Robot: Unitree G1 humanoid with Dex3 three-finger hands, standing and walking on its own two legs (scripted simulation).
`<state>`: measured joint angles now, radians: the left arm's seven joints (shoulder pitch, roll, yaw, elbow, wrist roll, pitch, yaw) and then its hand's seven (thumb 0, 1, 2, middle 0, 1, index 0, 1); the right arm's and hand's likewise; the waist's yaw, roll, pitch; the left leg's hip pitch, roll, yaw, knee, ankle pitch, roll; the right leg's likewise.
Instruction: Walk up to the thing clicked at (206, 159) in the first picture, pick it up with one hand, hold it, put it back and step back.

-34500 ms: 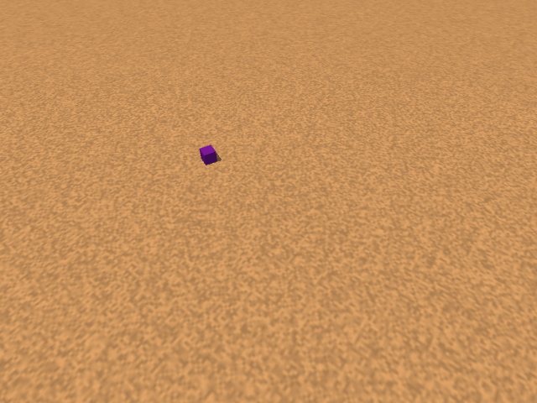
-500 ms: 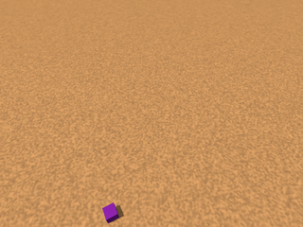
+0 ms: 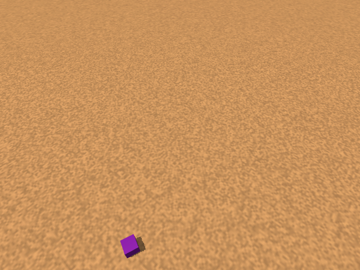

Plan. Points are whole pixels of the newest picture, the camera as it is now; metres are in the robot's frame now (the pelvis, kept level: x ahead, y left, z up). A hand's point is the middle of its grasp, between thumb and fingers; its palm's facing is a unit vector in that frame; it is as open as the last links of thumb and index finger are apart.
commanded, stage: step back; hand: left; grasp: from above
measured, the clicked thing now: (130, 246) +0.39 +0.26 -0.75
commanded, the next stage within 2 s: none
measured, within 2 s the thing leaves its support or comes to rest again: neither
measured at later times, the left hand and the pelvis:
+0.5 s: hand out of the picture +0.06 +0.29 -0.19, palm faces -0.06 -0.93 -0.37, open 7.4 cm; pelvis -0.09 +0.04 -0.02, yaw -1 degrees
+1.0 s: hand out of the picture -0.05 +0.27 -0.15, palm faces -0.06 -0.91 -0.40, open 7.4 cm; pelvis -0.20 +0.02 -0.02, yaw -3 degrees
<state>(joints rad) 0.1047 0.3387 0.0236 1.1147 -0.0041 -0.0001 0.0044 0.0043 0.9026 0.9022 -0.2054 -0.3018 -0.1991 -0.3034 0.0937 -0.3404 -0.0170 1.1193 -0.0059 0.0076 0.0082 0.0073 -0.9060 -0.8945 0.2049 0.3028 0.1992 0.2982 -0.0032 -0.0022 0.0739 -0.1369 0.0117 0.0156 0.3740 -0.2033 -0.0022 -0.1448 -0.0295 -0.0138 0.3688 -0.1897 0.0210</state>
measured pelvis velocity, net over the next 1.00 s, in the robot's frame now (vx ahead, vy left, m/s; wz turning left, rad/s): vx -0.20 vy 0.02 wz -0.06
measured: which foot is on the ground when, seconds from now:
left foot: down 0.00-0.18, up 0.20-0.34, down 0.36-0.76, up 0.78-1.00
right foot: down 0.00-0.36, up 0.38-0.72, down 0.74-1.00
